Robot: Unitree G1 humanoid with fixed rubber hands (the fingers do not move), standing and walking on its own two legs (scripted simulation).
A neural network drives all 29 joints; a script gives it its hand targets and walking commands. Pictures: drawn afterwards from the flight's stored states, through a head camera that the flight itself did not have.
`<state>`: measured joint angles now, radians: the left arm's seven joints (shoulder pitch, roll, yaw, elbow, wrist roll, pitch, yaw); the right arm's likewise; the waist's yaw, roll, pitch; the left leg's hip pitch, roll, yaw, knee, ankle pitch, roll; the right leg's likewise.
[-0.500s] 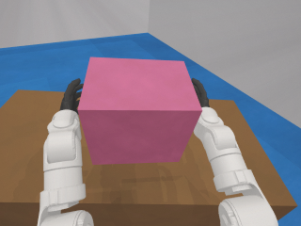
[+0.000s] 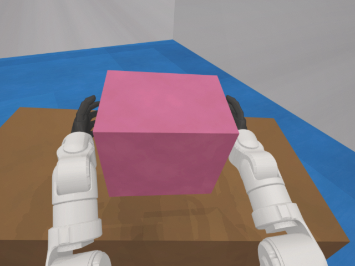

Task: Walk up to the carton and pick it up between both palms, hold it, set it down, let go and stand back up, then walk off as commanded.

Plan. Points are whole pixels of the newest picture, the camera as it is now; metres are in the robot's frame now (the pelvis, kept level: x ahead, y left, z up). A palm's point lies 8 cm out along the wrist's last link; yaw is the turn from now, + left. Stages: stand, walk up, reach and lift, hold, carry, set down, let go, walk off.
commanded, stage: hold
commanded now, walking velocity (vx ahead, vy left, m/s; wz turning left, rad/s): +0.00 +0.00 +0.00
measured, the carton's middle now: (163, 136) +0.36 +0.01 +0.16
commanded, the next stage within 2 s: none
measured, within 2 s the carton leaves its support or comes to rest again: neither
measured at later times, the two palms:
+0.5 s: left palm (82, 132) +0.35 +0.17 +0.18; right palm (236, 128) +0.36 -0.15 +0.19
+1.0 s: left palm (82, 133) +0.35 +0.17 +0.18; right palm (234, 129) +0.36 -0.15 +0.18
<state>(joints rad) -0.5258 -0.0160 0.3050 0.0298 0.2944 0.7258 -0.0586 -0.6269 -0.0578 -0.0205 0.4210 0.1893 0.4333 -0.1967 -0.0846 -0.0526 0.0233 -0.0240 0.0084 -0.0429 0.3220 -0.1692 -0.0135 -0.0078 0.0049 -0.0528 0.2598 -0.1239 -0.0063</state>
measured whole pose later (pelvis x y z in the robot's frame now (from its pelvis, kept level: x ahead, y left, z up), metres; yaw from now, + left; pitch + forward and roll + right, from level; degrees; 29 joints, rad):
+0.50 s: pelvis +0.00 +0.00 +0.00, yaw +0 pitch -7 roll -1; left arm -0.54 -0.01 0.31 0.06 0.29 0.70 -0.06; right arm -0.65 -0.06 -0.02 0.45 0.19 0.41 -0.20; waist -0.08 -0.05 0.01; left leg -0.03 0.01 -0.05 0.32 -0.17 -0.02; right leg -0.01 0.01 -0.06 0.26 -0.12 -0.01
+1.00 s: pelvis +0.00 +0.00 +0.00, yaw +0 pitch -7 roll -1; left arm -0.51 -0.01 0.30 0.01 0.30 0.71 -0.06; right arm -0.62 -0.06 -0.01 0.42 0.20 0.40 -0.20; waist -0.08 -0.05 0.03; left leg -0.02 0.01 -0.04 0.32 -0.17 -0.01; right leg 0.00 0.01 -0.05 0.26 -0.13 -0.01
